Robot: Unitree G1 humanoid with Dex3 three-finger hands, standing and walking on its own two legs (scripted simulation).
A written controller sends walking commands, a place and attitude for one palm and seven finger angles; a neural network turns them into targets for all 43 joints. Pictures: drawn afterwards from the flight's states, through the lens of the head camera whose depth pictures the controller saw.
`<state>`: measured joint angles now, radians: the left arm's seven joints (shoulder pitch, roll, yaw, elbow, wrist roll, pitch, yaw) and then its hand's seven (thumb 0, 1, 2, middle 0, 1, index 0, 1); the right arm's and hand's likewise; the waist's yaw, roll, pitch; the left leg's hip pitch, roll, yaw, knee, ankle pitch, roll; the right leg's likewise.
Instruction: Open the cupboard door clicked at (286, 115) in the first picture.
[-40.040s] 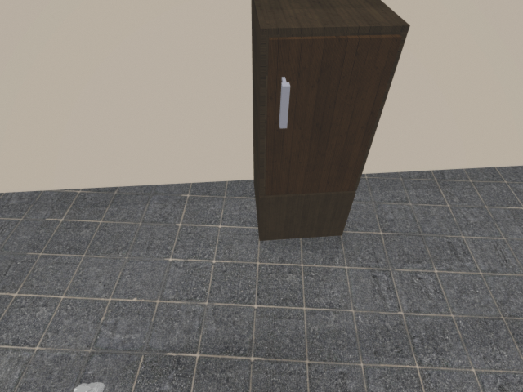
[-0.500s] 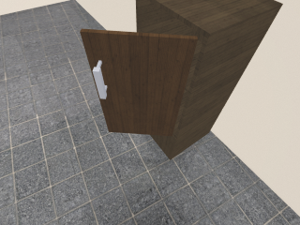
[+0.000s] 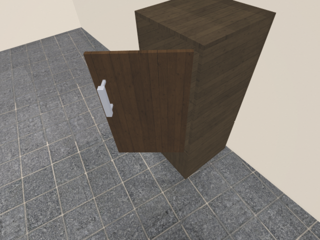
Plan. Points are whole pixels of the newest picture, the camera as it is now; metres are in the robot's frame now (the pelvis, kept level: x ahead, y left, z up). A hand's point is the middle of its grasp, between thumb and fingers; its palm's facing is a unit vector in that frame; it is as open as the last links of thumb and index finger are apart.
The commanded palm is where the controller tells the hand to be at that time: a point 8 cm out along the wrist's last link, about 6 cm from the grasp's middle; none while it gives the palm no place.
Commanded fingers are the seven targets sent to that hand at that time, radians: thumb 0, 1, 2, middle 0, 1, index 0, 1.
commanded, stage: come to a stop and stand still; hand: left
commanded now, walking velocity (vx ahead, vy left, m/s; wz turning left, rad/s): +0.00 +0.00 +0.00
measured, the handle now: (106, 98) +0.59 +0.24 -0.01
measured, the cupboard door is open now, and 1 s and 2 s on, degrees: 51 51 51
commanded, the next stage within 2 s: look again from close up in 0.06 s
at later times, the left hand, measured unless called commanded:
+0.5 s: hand out of the picture +0.03 +0.17 -0.17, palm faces -0.01 -0.97 -0.22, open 7.3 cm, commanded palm none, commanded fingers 0.00 0.90 0.90 -0.20 -0.30 -0.20 -0.30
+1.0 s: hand (91, 206) +0.21 +0.19 -0.02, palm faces +0.24 -0.97 -0.06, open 7.6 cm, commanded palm +0.12 +0.24 -0.06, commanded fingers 0.00 0.64 0.79 -0.22 -0.47 -0.22 -0.47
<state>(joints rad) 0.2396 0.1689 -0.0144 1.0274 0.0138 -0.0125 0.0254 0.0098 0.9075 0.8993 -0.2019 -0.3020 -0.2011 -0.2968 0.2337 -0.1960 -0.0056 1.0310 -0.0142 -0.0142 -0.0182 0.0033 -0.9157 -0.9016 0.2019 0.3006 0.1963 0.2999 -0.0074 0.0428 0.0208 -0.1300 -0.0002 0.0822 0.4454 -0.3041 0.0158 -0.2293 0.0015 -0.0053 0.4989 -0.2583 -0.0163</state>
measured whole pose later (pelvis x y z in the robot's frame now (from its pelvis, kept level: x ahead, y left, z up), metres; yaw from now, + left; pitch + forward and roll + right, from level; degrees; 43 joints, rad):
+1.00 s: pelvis +0.00 +0.00 -0.02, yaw +4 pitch +5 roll +1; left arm 0.34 0.14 0.10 0.21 -0.17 -0.24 -0.01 0.02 0.85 0.87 -0.20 -0.35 -0.20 -0.34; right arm 0.28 -0.23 -0.04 0.78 0.01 -0.27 -0.04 0.01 -0.91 -0.90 0.20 0.30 0.20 0.30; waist -0.03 0.01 -0.08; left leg -0.37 -0.02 0.03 0.66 -0.38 0.01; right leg -0.43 -0.03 -0.06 0.68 -0.35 -0.02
